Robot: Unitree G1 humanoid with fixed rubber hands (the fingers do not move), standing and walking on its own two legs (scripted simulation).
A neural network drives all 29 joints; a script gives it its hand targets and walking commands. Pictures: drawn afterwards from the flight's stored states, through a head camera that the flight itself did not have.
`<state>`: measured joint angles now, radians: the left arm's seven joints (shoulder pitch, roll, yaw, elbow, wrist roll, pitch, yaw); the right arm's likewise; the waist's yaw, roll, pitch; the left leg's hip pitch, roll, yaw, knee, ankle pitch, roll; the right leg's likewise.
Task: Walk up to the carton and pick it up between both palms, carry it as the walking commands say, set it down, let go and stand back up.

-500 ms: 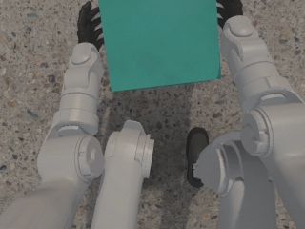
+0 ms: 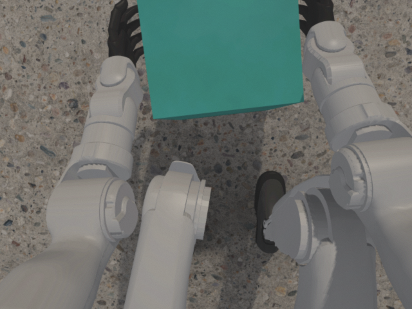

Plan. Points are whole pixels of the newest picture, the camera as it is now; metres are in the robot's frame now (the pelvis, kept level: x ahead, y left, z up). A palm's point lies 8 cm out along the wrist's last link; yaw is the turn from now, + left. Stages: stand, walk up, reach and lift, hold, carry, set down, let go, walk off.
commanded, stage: set down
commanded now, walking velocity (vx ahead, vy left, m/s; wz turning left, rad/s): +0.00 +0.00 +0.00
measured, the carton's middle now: (220, 67) +0.50 +0.02 -0.22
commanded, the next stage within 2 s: let go in 1.88 s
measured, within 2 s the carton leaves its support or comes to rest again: neither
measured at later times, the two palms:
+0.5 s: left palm (100, 64) +0.48 +0.22 -0.15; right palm (337, 37) +0.53 -0.16 -0.16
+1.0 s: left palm (36, 39) +0.48 +0.23 -0.02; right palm out of the picture +0.54 -0.16 -0.03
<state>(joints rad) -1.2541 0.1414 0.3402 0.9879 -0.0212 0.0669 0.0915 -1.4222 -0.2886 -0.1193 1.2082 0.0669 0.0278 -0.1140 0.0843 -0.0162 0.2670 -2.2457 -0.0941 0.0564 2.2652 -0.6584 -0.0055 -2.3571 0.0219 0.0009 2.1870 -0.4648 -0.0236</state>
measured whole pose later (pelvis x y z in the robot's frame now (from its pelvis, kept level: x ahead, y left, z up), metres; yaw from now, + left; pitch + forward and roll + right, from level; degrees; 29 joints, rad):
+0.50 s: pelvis +0.00 +0.00 +0.01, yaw +0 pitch +39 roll +2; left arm -1.20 0.27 0.18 1.03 -0.23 0.00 0.10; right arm -1.34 -0.40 -0.02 1.16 0.19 0.01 -0.10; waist 0.09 0.00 0.25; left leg -2.26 -0.10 0.05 2.22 -0.64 0.00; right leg -2.36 0.02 0.00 2.14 -0.46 -0.02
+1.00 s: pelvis +0.01 +0.00 +0.09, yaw +0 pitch +44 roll +3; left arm -0.99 0.24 0.25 0.78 -0.18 0.10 0.06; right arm -1.17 -0.34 -0.14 0.95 0.07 0.12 -0.06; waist 0.10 -0.02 0.02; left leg -2.10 -0.10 0.03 1.96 -0.63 0.00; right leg -2.19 0.03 0.02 1.90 -0.47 -0.02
